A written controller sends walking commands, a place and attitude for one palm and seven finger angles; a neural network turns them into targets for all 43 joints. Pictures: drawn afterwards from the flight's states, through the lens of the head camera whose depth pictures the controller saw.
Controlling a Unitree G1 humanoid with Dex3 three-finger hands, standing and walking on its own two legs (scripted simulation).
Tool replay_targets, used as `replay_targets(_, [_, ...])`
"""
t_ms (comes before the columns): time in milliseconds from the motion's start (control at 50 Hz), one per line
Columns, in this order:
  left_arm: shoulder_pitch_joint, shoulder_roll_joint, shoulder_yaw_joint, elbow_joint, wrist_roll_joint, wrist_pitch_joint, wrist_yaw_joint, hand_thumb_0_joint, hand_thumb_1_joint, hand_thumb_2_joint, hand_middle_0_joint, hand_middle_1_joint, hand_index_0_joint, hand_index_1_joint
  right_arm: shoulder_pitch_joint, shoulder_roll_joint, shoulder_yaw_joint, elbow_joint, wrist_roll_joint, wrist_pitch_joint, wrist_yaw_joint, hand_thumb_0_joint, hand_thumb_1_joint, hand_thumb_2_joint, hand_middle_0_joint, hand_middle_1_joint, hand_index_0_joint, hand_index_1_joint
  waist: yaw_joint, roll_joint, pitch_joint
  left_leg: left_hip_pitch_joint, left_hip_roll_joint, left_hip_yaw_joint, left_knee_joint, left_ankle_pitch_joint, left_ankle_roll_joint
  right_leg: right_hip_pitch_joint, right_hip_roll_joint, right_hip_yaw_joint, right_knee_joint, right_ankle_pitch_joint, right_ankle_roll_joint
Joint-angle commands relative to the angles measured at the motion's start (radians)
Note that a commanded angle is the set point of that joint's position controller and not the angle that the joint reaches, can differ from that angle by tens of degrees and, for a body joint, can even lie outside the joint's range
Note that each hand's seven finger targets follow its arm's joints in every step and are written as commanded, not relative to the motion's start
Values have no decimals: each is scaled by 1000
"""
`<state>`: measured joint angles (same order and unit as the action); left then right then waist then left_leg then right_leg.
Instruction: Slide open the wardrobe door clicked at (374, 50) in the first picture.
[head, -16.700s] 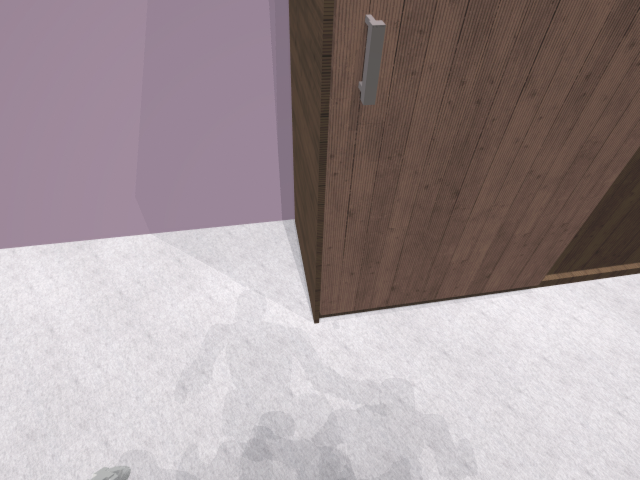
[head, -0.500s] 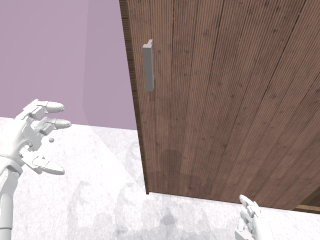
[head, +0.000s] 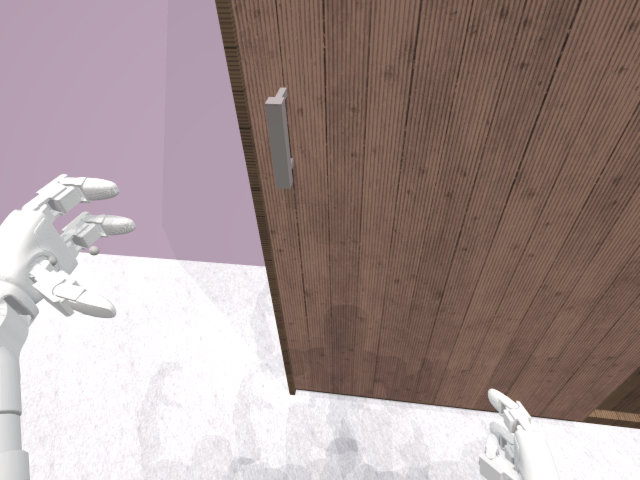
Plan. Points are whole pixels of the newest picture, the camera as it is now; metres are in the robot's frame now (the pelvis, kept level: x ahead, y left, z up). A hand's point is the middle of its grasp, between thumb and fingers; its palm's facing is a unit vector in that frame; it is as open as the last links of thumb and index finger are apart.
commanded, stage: raise the hand with hooked fingers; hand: left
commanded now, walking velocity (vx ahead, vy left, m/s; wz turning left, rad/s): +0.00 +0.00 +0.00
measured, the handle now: (283, 138) +0.55 +0.12 +0.19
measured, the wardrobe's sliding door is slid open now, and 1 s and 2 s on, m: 0.00 0.00 0.00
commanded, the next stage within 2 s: move the hooked fingers beside the handle in 0.22 s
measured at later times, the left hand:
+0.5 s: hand (98, 240) +0.29 +0.27 +0.21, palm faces +0.03 -1.00 -0.05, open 14.0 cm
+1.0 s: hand (167, 201) +0.36 +0.23 +0.21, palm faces -0.02 -1.00 -0.04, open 14.0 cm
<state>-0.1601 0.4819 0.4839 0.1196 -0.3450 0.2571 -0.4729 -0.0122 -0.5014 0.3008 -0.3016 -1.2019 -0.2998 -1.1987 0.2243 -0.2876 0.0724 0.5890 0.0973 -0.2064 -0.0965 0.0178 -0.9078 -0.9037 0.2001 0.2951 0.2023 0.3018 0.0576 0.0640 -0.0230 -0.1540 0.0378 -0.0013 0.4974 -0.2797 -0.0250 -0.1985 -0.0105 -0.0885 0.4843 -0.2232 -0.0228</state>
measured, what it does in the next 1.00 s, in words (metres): stands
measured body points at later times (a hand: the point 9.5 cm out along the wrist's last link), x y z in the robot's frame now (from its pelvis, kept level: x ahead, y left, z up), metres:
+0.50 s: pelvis +0.00 +0.01 +0.00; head -0.04 -0.01 +0.45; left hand +0.28 +0.33 +0.21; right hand +0.19 -0.21 -0.06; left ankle +0.00 +0.14 -0.74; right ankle +0.03 -0.10 -0.74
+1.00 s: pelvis +0.01 +0.01 +0.00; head -0.01 +0.00 +0.45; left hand +0.35 +0.28 +0.21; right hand +0.18 -0.22 -0.08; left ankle +0.00 +0.14 -0.74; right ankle +0.03 -0.10 -0.74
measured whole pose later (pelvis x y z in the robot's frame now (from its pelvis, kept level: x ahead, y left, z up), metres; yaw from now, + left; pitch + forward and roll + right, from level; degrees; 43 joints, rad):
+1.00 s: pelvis +0.01 +0.01 +0.00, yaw +0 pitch -2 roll +0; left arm -0.42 0.39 0.33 0.26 -0.26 0.24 -0.33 -0.01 -0.50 0.30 -0.30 -1.20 -0.30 -1.20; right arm 0.24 -0.27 0.07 0.62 0.09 -0.16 -0.11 0.02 -0.91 -0.90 0.20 0.30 0.20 0.30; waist 0.03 0.05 -0.02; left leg -0.17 0.02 0.01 0.47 -0.27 -0.01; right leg -0.22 -0.03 -0.07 0.46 -0.21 -0.01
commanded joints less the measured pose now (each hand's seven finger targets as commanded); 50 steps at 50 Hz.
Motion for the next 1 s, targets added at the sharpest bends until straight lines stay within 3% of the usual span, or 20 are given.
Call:
replay_targets(0, [-365,329,121,-275,-17,-96,38,0,-500,300,-300,-1200,-300,-1200,-158,-84,-32,-178,-9,-67,-17,0,-900,-900,200,300,200,300,6,41,-162,-16,-53,1,-75,143,50,98,-6,67,-96,97,14])
replay_targets(60, [-345,315,115,-250,-13,-92,36,0,-500,300,-300,-1200,-300,-1200,-152,-87,-31,-169,-9,-69,-24,0,-900,-900,200,300,200,300,5,57,-158,-9,-54,0,-81,145,49,95,-1,57,-94,110,12])
replay_targets(80, [-324,319,116,-230,-13,-86,35,0,-500,300,-300,-1200,-300,-1200,-151,-88,-32,-165,-8,-65,-23,0,-900,-900,200,300,200,300,8,18,-150,-20,-49,1,-81,142,49,103,-3,60,-102,99,15])
replay_targets(100, [-333,304,96,-220,-11,-75,30,0,-500,300,-300,-1200,-300,-1200,-154,-88,-30,-165,-6,-63,-25,0,-900,-900,200,300,200,300,2,47,-135,-22,-50,0,-85,121,49,82,-4,62,-106,74,15])
replay_targets(140, [-329,287,77,-184,-11,-58,24,0,-500,300,-300,-1200,-300,-1200,-151,-93,-29,-161,-3,-62,-26,0,-900,-900,200,300,200,300,-3,20,-105,-29,-51,-6,-90,107,49,62,1,52,-108,60,15])
replay_targets(160, [-331,287,75,-182,-11,-51,19,0,-500,300,-300,-1200,-300,-1200,-151,-95,-30,-163,-3,-62,-27,0,-900,-900,200,300,200,300,-3,39,-113,-23,-52,-7,-90,104,48,57,1,52,-106,57,15])
replay_targets(180, [-310,289,76,-161,-13,-43,17,0,-500,300,-300,-1200,-300,-1200,-153,-96,-31,-162,-4,-60,-25,0,-900,-900,200,300,200,300,0,9,-102,-33,-48,-6,-82,106,47,60,-1,63,-112,53,14])
replay_targets(280, [-318,315,100,-203,-19,-54,14,0,-500,300,-300,-1200,-300,-1200,-158,-94,-30,-171,-6,-61,-20,0,-900,-900,200,300,200,300,8,-12,-147,-17,-48,-12,-85,134,48,81,3,50,-99,84,12])
replay_targets(340, [-384,272,60,-220,-19,-75,20,0,-500,300,-300,-1200,-300,-1200,-155,-85,-26,-168,-6,-65,-22,0,-900,-900,200,300,200,300,-8,5,-149,-2,-50,-13,-89,129,47,63,6,42,-95,90,12])
replay_targets(440, [-505,232,-14,-138,9,-71,52,0,-500,300,-300,-1200,-300,-1200,-137,-91,-25,-140,-2,-66,-37,0,-900,-900,200,300,200,300,-33,41,-84,-12,-49,-22,-108,48,43,-6,8,32,-109,4,11])
replay_targets(560, [-574,222,-37,-172,43,-72,95,0,-500,300,-300,-1200,-300,-1200,-145,-82,-25,-150,-9,-63,-36,0,-900,-900,200,300,200,300,-19,59,-190,18,-49,-28,-108,114,39,45,2,27,-84,70,1])
replay_targets(580, [-546,231,-19,-155,38,-78,101,0,-500,300,-300,-1200,-300,-1200,-142,-82,-26,-148,-14,-61,-34,0,-900,-900,200,300,200,300,-12,5,-195,9,-46,-29,-106,132,41,65,4,26,-86,84,2])
replay_targets(660, [-554,213,-17,-90,41,-72,113,0,-500,300,-300,-1200,-300,-1200,-138,-84,-26,-140,-13,-46,-29,0,-900,-900,200,300,200,300,-11,-11,-190,-9,-47,-20,-109,150,40,67,2,25,-75,126,1])
replay_targets(680, [-515,240,12,-67,43,-66,120,0,-500,300,-300,-1200,-300,-1200,-136,-86,-30,-141,-14,-41,-25,0,-900,-900,200,300,200,300,4,-24,-190,-23,-46,-16,-107,156,40,81,3,27,-79,126,0])
replay_targets(760, [-590,200,-42,-43,66,-39,135,0,-500,300,-300,-1200,-300,-1200,-135,-86,-31,-144,-9,-21,-23,0,-900,-900,200,300,200,300,-17,17,-185,-20,-44,-7,-106,170,39,57,-3,29,-73,148,0])
replay_targets(780, [-597,192,-54,-51,68,-42,140,0,-500,300,-300,-1200,-300,-1200,-134,-86,-34,-146,-8,-20,-22,0,-900,-900,200,300,200,300,-18,-15,-193,-18,-41,-8,-101,182,42,63,-1,28,-74,153,1])
replay_targets(820, [-669,168,-90,-81,73,-54,144,0,-500,300,-300,-1200,-300,-1200,-129,-86,-37,-145,-7,-19,-26,0,-900,-900,200,300,200,300,-37,10,-213,9,-42,-5,-94,192,45,54,-1,32,-72,169,1])
replay_targets(900, [-693,164,-82,-124,65,-97,152,0,-500,300,-300,-1200,-300,-1200,-119,-82,-41,-146,-15,-22,-28,0,-900,-900,200,300,200,300,-31,-12,-284,46,-41,-11,-86,265,45,96,1,31,-55,246,-2])
replay_targets(960, [-697,147,-93,-75,71,-93,159,0,-500,300,-300,-1200,-300,-1200,-114,-82,-40,-131,-14,-11,-29,0,-900,-900,200,300,200,300,-32,2,-254,32,-44,-3,-88,259,42,83,1,31,-55,252,-3])
replay_targets(980, [-671,160,-77,-30,72,-86,168,0,-500,300,-300,-1200,-300,-1200,-107,-86,-43,-123,-15,-7,-27,0,-900,-900,200,300,200,300,-27,-50,-239,13,-41,-4,-88,251,45,84,1,29,-61,244,-1])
